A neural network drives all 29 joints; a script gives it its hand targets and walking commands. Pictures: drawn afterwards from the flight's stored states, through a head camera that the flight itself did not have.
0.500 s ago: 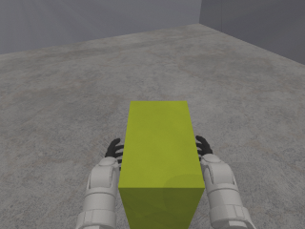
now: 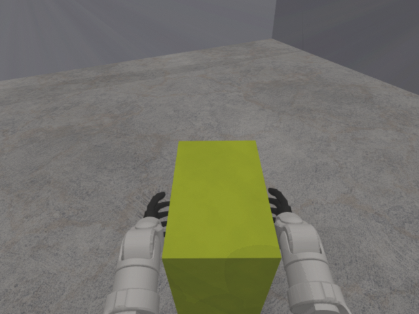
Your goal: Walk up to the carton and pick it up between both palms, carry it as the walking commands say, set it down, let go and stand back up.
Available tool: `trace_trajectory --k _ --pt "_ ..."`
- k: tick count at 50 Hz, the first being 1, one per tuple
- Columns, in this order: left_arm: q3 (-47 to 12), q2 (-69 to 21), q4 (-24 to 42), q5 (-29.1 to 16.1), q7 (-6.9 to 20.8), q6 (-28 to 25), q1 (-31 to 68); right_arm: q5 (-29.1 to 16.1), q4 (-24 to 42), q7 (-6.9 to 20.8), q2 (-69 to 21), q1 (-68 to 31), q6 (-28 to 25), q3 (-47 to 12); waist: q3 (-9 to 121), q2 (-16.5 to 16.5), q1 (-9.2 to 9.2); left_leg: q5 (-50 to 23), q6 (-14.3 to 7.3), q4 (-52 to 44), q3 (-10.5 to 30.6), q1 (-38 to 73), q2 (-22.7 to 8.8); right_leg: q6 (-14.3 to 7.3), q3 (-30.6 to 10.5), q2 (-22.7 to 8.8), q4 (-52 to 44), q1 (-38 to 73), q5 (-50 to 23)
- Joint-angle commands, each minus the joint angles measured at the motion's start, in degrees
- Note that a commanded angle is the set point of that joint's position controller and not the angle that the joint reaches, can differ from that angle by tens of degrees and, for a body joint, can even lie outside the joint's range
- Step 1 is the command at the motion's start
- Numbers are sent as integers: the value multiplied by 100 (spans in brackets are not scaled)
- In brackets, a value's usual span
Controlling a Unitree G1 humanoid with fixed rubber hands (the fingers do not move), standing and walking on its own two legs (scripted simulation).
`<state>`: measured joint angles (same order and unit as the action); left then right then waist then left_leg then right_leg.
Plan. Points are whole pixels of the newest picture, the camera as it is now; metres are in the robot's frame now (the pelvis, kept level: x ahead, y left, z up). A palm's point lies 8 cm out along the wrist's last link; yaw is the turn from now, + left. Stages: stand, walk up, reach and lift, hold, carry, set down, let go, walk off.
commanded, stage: hold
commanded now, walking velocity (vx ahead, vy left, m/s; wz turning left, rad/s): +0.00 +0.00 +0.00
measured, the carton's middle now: (217, 230) +0.31 +0.00 +0.00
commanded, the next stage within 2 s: carry in 0.14 s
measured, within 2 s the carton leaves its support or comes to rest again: neither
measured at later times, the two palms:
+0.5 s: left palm (145, 245) +0.25 +0.14 +0.05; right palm (283, 241) +0.25 -0.12 +0.05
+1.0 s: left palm (135, 311) +0.12 +0.12 +0.08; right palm out of the picture +0.11 -0.14 +0.08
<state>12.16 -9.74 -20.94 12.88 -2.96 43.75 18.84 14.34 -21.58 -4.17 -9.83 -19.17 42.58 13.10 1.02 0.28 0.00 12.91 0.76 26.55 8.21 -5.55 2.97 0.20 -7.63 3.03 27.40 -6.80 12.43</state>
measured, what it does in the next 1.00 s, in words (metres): walks backwards: right foot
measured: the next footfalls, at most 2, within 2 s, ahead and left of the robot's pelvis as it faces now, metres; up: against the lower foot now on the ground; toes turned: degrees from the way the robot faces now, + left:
right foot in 0.94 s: -0.18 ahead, -0.06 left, +0.00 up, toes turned -13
left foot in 1.26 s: -0.21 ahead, +0.14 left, +0.00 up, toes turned +0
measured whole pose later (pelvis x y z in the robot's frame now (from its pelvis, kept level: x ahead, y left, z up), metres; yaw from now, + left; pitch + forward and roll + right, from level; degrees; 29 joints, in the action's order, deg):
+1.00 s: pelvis -0.17 +0.01 -0.01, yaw -4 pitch +4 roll -1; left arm 4.2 -9.1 11.0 5.8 -9.0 70.4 16.3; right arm 7.6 11.6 -8.8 -9.1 -16.4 70.0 6.4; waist 5.5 2.3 1.3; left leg 17.7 0.7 38.7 -3.6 -33.5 -3.4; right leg -1.6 6.0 -0.1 31.8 -17.5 17.9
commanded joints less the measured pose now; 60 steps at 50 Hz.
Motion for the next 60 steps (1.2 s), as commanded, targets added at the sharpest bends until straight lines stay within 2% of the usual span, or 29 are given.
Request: trace_trajectory --k 1,6,7,10,12,14,17,19,21,23,26,28,31,32,33,34,36,37,39,43,45,47,48,49,50,51,54,58,60 --pt "-3116 -6068 327 -1470 1426 -321 3461 -1611 203 1585 -6253 -3347 -167 -3295 1250 -51 4 -182 -126 -518 -280 -70 147 59 252 143 -479 311 -186" --pt "-3117 -6069 319 -1468 1429 -318 3486 -1613 189 1593 -6255 -3374 -162 -3289 1240 -49 11 -111 -128 -517 -291 -92 143 55 254 139 -479 288 -109" --pt "-3512 -5767 324 -1415 1413 -306 3188 -1709 464 1550 -5871 -3380 -208 -3526 945 -291 100 835 -271 47 -168 -1148 -486 -319 -386 -924 -670 -918 931" --pt "-3682 -5794 931 -1604 1270 -230 3190 -1954 872 1489 -5828 -3359 -62 -3755 1566 -574 28 106 -189 591 -460 -720 -582 -497 -653 -1217 -493 -1104 -460" --pt "-3980 -5793 1517 -1855 1211 -101 3251 -2145 1276 1430 -5853 -3338 81 -4010 1867 -574 12 -417 -166 690 -520 -828 -666 -425 -421 -1161 5 -963 -1710" --pt "-4283 -5764 1889 -2089 1152 126 3159 -2308 1568 1343 -5823 -3072 292 -4198 2235 -273 11 -1372 -281 697 -421 -828 -814 -329 -119 -981 556 -963 -2127" --pt "-4644 -5641 2321 -2365 1103 496 2988 -2460 1952 1239 -5694 -2690 654 -4400 2577 395 -20 -3109 -624 653 28 -530 -1371 -171 217 -649 1362 -1294 -1439" --pt "-4821 -5566 2594 -2617 1100 742 2978 -2513 2237 1150 -5565 -2468 861 -4503 2515 785 -29 -3526 -865 539 279 -736 -1640 -131 475 -500 1568 -1449 -423" --pt "-4944 -5561 2992 -2874 1076 993 2917 -2661 2718 1071 -5539 -2431 1112 -4659 2448 802 15 -2896 -879 492 215 -1095 -1644 -183 641 -444 1306 -1311 124" --pt "-4958 -5488 3367 -3024 1020 1247 2796 -2838 3210 1027 -5508 -2404 1401 -4795 2412 197 7 -1416 -598 707 -166 -1521 -1286 -289 358 -670 834 -1075 -752" --pt "-4937 -5365 3863 -3121 902 1665 2504 -3225 3878 991 -5430 -2490 1861 -4936 2584 -1469 100 1579 -143 2571 -1125 -2004 -186 -995 -1199 -2079 -398 -966 -1847" --pt "-4882 -5381 4019 -3006 848 1895 2356 -3390 4005 1034 -5473 -2449 2078 -4976 2493 -1080 64 1604 -171 2412 -1039 -1875 -315 -1071 -868 -1995 -367 -1110 -1819" --pt "-4758 -5335 4271 -2881 766 2137 2294 -3526 4197 1080 -5559 -2464 2353 -5023 2543 -792 45 637 -276 457 -948 -893 -381 -558 -61 -1315 306 -1435 -1306" --pt "-4752 -5299 4209 -2859 758 2222 2160 -3470 4057 1108 -5512 -2232 2422 -4939 2502 -30 29 178 -484 -53 -148 -586 -1038 -269 301 -955 836 -1946 -637" --pt "-4735 -5252 4177 -2871 782 2294 2194 -3385 3912 1133 -5414 -2028 2466 -4841 2275 1422 -40 -655 -1070 -827 1240 -688 -2444 -1 1031 -320 2138 -2667 1390" --pt "-4788 -5284 4181 -2883 799 2345 2426 -3375 4017 1134 -5489 -2140 2507 -4863 2222 1602 -37 -1616 -1474 -951 1330 -1082 -2917 1 992 -295 3471 -2528 2066" --pt "-4874 -5487 4191 -3040 863 2402 2622 -3294 4032 1150 -5547 -2192 2578 -4754 2031 728 -29 -1268 -1308 -748 484 -1494 -2350 22 731 -368 4329 -2402 1441" --pt "-4880 -5585 4189 -3111 874 2423 2717 -3289 4100 1145 -5583 -2311 2596 -4736 2021 679 -11 -1142 -1185 -659 172 -1462 -2120 45 823 -351 4349 -2480 1213" --pt "-4874 -5670 4021 -3198 877 2472 2669 -3234 4033 1120 -5536 -2321 2652 -4649 2159 751 18 -1305 -950 -541 -196 -1027 -1804 79 1087 -344 3455 -2392 1205" --pt "-4801 -5670 3803 -3239 861 2577 2635 -3025 3701 1075 -5519 -2048 2752 -4450 2405 1240 -86 -1255 -914 -795 117 -337 -1980 -25 1345 -144 1395 -1757 1809" --pt "-4699 -5689 3643 -3210 889 2600 2526 -2939 3513 1050 -5552 -1939 2770 -4414 2489 1123 -19 -1645 -721 -563 -102 -309 -1858 -70 1596 -178 -335 -940 968" --pt "-4633 -5648 3519 -3251 949 2599 2584 -2977 3366 1024 -5607 -2052 2750 -4403 2327 261 -27 -1187 -290 129 -451 -1508 -1443 -103 569 -1108 -1089 196 354" --pt "-4517 -5623 3489 -3074 977 2529 2411 -2990 3557 1029 -5651 -2255 2759 -4538 2005 -1205 6 340 57 767 -1195 -2722 -768 -591 -498 -2297 -617 302 -1777" --pt "-4579 -5757 3780 -3144 984 2506 2611 -3078 3709 1031 -5733 -2495 2743 -4554 1899 -1574 69 1760 91 2158 -1302 -2990 -592 -940 -483 -2737 -446 -56 -3602" --pt "-4569 -5812 3833 -3153 999 2526 2677 -3178 3711 1044 -5849 -2631 2717 -4639 1903 -1186 123 1968 72 3274 -976 -3013 -383 -1137 -367 -2657 -385 -157 -4228" --pt "-4574 -5817 3902 -3120 1000 2513 2725 -3307 3782 1061 -5906 -2771 2677 -4754 1922 -759 120 1775 49 3916 -834 -2981 -340 -1149 3 -2422 -274 -278 -4049" --pt "-4477 -5676 3958 -3011 951 2499 2600 -3471 3992 1052 -5796 -2960 2641 -4915 2041 -850 76 1233 80 4403 -907 -3090 -227 -942 544 -1868 48 -43 -4214" --pt "-4269 -5609 3945 -2884 919 2469 2321 -3526 4060 1001 -5727 -2951 2710 -5001 2279 -1016 151 1227 86 2039 -1061 -2226 -304 -714 -5 -1916 -725 -81 110" --pt "-4237 -5611 3857 -2768 883 2481 2282 -3498 3904 1020 -5739 -2788 2758 -4926 2192 -1196 138 1526 -61 653 -1207 -1721 -214 -757 -198 -1962 -915 -179 946"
